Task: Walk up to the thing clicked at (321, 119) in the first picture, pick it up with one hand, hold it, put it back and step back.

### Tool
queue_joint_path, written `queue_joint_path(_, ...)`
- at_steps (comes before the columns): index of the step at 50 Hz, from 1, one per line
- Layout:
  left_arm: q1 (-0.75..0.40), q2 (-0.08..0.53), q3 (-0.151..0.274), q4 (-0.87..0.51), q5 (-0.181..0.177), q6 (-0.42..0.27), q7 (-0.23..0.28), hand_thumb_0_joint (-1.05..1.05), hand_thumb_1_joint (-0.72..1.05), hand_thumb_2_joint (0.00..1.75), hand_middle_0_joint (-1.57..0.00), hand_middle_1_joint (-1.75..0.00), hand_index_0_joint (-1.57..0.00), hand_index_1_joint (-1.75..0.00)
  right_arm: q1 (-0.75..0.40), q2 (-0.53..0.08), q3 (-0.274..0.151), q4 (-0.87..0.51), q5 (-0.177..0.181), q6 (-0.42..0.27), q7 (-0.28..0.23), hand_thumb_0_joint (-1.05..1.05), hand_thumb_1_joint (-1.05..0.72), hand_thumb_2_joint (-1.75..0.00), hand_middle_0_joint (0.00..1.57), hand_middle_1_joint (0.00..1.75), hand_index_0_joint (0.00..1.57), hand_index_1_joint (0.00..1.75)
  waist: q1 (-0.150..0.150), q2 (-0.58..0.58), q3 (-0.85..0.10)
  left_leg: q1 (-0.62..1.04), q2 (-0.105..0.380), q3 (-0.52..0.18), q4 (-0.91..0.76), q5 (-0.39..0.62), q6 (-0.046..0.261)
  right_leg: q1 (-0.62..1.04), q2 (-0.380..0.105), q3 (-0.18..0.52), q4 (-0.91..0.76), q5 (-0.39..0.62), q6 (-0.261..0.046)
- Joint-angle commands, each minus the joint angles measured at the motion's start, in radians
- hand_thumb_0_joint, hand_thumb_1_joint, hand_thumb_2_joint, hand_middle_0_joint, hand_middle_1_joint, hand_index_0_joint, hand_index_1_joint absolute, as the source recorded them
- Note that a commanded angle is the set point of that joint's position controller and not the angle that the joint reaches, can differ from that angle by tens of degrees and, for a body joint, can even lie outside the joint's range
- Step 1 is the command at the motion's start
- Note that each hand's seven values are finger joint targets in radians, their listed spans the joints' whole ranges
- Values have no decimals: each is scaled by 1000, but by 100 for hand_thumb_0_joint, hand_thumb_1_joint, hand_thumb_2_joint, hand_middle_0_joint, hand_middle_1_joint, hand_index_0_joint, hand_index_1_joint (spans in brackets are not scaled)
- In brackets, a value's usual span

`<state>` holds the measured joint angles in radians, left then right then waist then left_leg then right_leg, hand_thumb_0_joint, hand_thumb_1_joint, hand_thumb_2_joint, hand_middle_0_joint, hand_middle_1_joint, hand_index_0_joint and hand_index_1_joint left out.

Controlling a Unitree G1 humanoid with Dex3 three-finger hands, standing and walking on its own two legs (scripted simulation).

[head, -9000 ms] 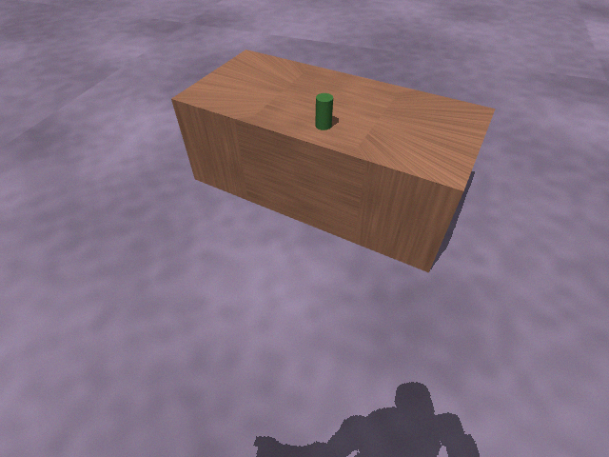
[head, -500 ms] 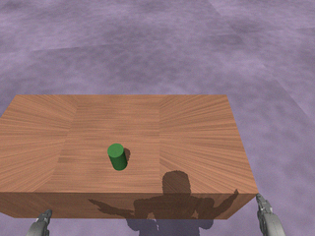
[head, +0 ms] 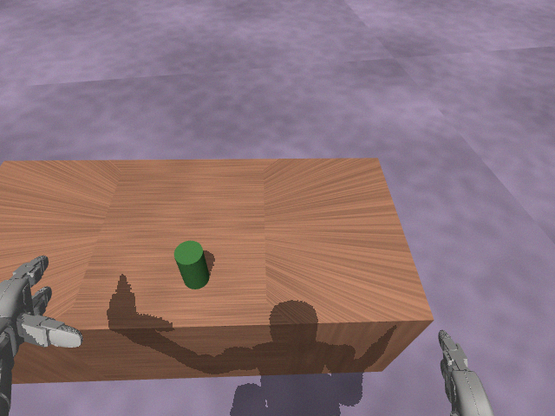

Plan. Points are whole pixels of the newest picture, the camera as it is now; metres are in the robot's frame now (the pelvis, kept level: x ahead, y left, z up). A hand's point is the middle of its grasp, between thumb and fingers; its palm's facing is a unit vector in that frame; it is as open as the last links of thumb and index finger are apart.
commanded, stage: go down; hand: left
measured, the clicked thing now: (192, 265) +0.50 +0.17 -0.23
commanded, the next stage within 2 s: approach in 1.20 s
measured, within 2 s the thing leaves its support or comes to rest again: neither
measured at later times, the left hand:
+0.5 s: hand (45, 263) +0.37 +0.34 +0.02, palm faces +0.14 -0.99 -0.10, open 17.4 cm
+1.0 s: hand (44, 242) +0.40 +0.35 +0.02, palm faces +0.13 -0.99 -0.05, open 17.4 cm
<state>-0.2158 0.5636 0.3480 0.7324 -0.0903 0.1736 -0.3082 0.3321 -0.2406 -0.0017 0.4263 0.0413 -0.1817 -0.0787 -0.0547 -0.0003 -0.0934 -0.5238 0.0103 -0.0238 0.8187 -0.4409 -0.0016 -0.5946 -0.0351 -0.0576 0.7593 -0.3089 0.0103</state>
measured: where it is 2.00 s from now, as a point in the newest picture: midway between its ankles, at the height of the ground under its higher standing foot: outside the picture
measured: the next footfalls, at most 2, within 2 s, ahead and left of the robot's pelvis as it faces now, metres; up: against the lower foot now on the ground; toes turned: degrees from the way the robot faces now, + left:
none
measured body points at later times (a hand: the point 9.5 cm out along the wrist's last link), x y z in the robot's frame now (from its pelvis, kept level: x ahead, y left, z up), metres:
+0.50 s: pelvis -0.01 +0.00 -0.01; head +0.07 +0.03 +0.43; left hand +0.36 +0.39 +0.03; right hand +0.15 -0.26 -0.06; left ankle -0.02 +0.12 -0.71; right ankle +0.04 -0.13 -0.71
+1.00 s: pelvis +0.00 +0.02 -0.02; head +0.08 +0.05 +0.42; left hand +0.39 +0.41 +0.03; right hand +0.15 -0.24 -0.06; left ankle -0.02 +0.12 -0.71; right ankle +0.04 -0.13 -0.71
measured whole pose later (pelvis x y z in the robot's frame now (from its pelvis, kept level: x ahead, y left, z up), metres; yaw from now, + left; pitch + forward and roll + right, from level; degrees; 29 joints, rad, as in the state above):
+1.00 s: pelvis +0.00 +0.02 -0.02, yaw -2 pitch +17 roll -3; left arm -0.57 0.77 0.55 1.14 -0.11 -0.15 -0.49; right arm 0.34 -0.27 0.04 0.31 0.01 -0.17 -0.05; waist -0.12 -0.02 -0.14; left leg -0.78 0.02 -0.02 1.00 -0.51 0.01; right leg -0.84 -0.02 -0.05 0.88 -0.34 0.02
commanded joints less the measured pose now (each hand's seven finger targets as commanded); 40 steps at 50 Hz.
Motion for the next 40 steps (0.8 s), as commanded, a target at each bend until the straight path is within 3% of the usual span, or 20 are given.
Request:
queue_joint_path(1,-287,355,118,4,-21,-135,-57,0,-56,4,-5,-4,-6,-3,-47,-170,-89,-120,2,-57,-4,0,57,-4,5,5,5,5,27,69,-191,-13,-12,-9,-134,265,2,154,23,12,-65,139,-29)
queue_joint_path(3,-329,381,130,40,-21,-184,-64,0,-57,4,-6,-5,-7,-4,-79,-200,-122,-135,2,-63,-2,0,57,-4,5,5,5,5,31,66,-199,-34,-12,-8,-132,225,3,133,24,14,-58,103,-31)
queue_joint_path(4,-364,396,136,33,-18,-208,-69,0,-59,5,-5,-5,-7,-4,-91,-202,-119,-161,1,-65,-1,0,57,-4,5,5,5,5,28,85,-231,-14,-9,-9,-130,222,1,125,26,16,-52,100,-32)
queue_joint_path(7,-452,411,150,75,-24,-264,-81,0,-57,6,-5,-4,-6,-4,-95,-149,-56,-181,3,-59,4,0,57,-4,5,5,5,5,26,94,-257,-26,-7,-12,-123,212,1,126,27,18,-44,93,-33)
queue_joint_path(8,-443,405,156,118,-29,-277,-87,0,-55,6,-5,-4,-5,-4,-103,-143,-49,-186,2,-57,3,0,57,-4,5,5,5,5,22,68,-267,-37,-10,-8,-109,220,4,131,24,21,-41,103,-30)
queue_joint_path(10,-459,453,180,150,-32,-302,-98,0,-55,6,-5,-3,-5,-3,-71,-162,-58,-170,-1,-55,-2,0,57,-4,5,5,5,5,5,84,-292,-42,-14,-3,-93,242,5,137,21,28,-33,134,-28)
queue_joint_path(12,-518,474,178,110,-25,-327,-112,0,-54,7,-5,-4,-5,-4,-39,-164,-49,-169,-5,-51,-4,0,57,-4,5,5,5,5,-6,125,-339,-8,-15,-1,-83,268,3,126,17,34,-22,159,-31)
queue_joint_path(15,-559,529,207,125,-23,-349,-129,0,-51,8,-5,-4,-5,-4,-23,-188,-69,-181,-11,-50,-9,0,56,-5,5,5,5,5,-25,166,-371,28,-9,-3,-56,358,-8,98,16,32,-11,220,-34)
queue_joint_path(18,-572,530,208,160,-27,-364,-144,0,-51,7,-5,-3,-6,-3,-4,-181,-62,-147,-17,-53,-4,0,56,-5,5,5,5,5,-36,183,-336,21,-6,-1,-34,400,-7,62,16,33,-1,242,-36)
queue_joint_path(23,-606,530,205,210,-35,-382,-167,0,-53,6,-6,-2,-5,-3,-32,-167,-38,-207,-17,-61,2,0,56,-5,5,5,5,5,-52,143,-339,-46,-9,-2,-27,294,2,49,17,29,8,186,-34)
queue_joint_path(24,-594,527,205,228,-36,-383,-170,0,-56,5,-6,-3,-6,-3,-25,-148,-15,-205,-17,-59,5,0,56,-5,5,5,5,5,-39,142,-339,-57,-9,-2,-26,296,2,49,18,27,12,183,-36)
queue_joint_path(27,-629,554,211,239,-44,-385,-179,0,-56,6,-6,-3,-6,-4,-21,-207,-63,-231,-18,-55,-2,0,56,-5,5,5,5,5,-51,126,-371,-70,-5,-7,-16,294,0,43,21,26,23,182,-35)
queue_joint_path(29,-649,562,214,229,-41,-387,-180,0,-57,6,-6,-4,-6,-4,-12,-182,-36,-242,-18,-57,3,0,56,-5,5,5,5,5,-43,150,-371,-72,-7,-5,-7,278,-1,26,21,27,28,165,-36)
queue_joint_path(31,-648,569,218,230,-43,-390,-180,0,-59,5,-6,-4,-6,-4,-19,-206,-61,-264,-17,-53,-1,0,56,-5,5,5,5,5,-45,136,-374,-82,-6,-6,-6,260,-1,17,22,26,34,148,-37)
queue_joint_path(35,-654,568,222,232,-44,-392,-179,0,-55,7,-6,-4,-6,-4,4,-200,-51,-278,-18,-56,5,0,56,-5,5,5,5,5,-41,186,-397,-16,14,-26,9,373,-18,-37,34,8,60,165,-44)
queue_joint_path(37,-709,607,248,155,-43,-398,-178,0,-55,7,-6,-4,-6,-4,18,-184,-41,-279,-18,-50,8,0,56,-5,5,5,5,5,-27,239,-480,27,15,-26,21,446,-24,-20,32,12,67,200,-47)
queue_joint_path(38,-620,570,233,274,-40,-385,-177,0,-55,6,-6,-3,-6,-4,6,-180,-34,-287,-18,-48,8,0,56,-5,5,5,5,5,-36,187,-402,-23,12,-21,21,414,-20,-20,34,12,60,188,-43)
queue_joint_path(39,-638,569,235,227,-46,-389,-178,0,-54,7,-5,-4,-6,-4,12,-182,-35,-272,-18,-48,10,0,56,-5,5,5,5,5,-25,182,-387,-49,12,-23,13,381,-20,-19,35,12,63,173,-45)
queue_joint_path(40,-666,587,243,197,-43,-390,-176,0,-56,8,-5,-4,-5,-5,16,-189,-42,-289,-18,-50,11,0,56,-5,5,5,5,5,-33,208,-430,-18,15,-25,16,397,-24,-27,34,12,67,177,-47)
